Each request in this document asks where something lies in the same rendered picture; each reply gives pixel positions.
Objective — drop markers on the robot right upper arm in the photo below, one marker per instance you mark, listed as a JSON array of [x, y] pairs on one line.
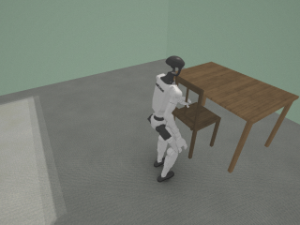
[[175, 96]]

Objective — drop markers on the robot right foot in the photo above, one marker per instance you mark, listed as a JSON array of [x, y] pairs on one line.
[[169, 175]]

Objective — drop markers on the chair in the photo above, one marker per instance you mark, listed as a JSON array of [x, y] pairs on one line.
[[195, 116]]

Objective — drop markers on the left robot hand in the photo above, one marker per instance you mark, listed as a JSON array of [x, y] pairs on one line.
[[182, 101]]

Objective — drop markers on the table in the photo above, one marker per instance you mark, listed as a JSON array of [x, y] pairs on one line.
[[246, 97]]

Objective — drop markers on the humanoid robot head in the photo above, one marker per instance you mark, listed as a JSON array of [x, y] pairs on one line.
[[175, 62]]

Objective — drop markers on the robot right forearm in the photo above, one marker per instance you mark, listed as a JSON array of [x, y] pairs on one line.
[[173, 127]]

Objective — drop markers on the robot left upper arm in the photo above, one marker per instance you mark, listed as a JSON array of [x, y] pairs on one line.
[[160, 75]]

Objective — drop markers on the right robot hand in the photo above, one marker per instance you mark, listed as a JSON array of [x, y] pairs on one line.
[[179, 143]]

